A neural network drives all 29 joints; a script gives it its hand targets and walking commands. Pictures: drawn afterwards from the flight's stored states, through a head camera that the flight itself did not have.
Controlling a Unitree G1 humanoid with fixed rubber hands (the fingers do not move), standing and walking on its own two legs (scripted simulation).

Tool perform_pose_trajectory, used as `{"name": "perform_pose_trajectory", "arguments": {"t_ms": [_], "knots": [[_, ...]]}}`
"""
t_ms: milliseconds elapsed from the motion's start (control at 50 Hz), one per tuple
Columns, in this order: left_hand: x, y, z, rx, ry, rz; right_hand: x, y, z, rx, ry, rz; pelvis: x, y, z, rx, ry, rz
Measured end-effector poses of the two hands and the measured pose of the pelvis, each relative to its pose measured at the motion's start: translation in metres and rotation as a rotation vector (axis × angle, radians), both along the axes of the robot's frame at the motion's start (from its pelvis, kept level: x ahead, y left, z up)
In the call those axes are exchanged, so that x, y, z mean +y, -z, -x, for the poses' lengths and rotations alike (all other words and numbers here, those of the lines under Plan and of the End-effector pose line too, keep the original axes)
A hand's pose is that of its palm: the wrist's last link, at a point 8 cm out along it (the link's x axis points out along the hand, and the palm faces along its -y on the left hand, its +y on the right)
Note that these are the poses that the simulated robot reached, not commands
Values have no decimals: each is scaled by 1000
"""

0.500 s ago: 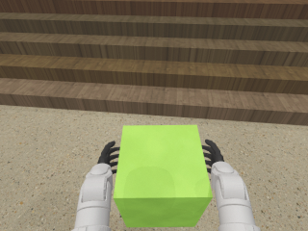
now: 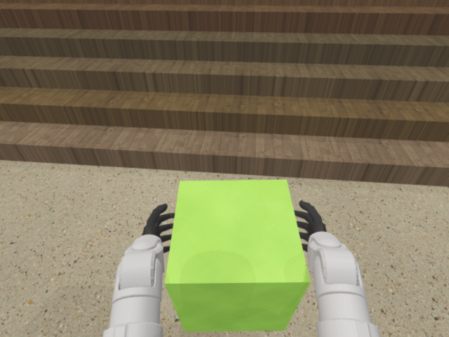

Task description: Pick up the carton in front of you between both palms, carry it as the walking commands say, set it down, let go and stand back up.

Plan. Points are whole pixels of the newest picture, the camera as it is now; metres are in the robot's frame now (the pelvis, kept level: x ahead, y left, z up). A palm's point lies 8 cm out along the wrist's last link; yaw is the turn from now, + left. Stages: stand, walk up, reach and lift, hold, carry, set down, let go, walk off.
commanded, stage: carry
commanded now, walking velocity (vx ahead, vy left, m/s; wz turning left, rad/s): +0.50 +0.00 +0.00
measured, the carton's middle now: (233, 258) +0.30 +0.00 -0.02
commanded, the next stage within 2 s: none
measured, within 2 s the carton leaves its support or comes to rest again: neither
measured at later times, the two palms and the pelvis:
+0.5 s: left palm (167, 180) +0.43 +0.14 +0.08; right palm (306, 180) +0.43 -0.16 +0.08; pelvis +0.16 -0.01 +0.00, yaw -2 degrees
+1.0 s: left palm (202, 107) +0.73 +0.08 +0.10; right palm (301, 106) +0.74 -0.22 +0.09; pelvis +0.46 -0.08 +0.01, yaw +0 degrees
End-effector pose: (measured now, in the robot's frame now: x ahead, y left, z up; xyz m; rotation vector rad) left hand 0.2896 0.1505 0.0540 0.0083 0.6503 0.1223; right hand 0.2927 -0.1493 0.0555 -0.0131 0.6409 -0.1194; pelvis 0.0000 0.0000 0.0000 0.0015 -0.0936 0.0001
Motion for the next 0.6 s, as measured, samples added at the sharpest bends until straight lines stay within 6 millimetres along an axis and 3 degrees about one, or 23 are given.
{"name": "perform_pose_trajectory", "arguments": {"t_ms": [140, 220, 300, 380, 460, 540, 600], "knots": [[-12, -17, -24, -51, 9, -2, -11, -13, -19, -51, 27, -23, -8, 5, -21, 96, 32, 2], [-27, -25, -44, -39, 10, 9, -27, -20, -36, -39, 35, -19, -18, 7, -45, 133, 4, 3], [-28, -31, -64, 12, -15, 6, -27, -29, -64, 13, 19, -23, -18, -1, -72, 169, -9, -22], [-15, -37, -91, 3, -49, 26, -14, -36, -98, 4, 11, -43, -11, 2, -106, 181, -1, -30], [-6, -30, -122, 20, -55, 51, -5, -29, -124, 20, 41, -63, -6, 8, -145, 189, 36, -32], [-18, -31, -160, 76, -21, 50, -16, -26, -148, 75, 78, -58, -9, 0, -184, 195, 41, -7], [-31, -37, -198, 70, 4, 51, -30, -32, -180, 68, 107, -65, -16, -2, -217, 195, 38, 1]]}}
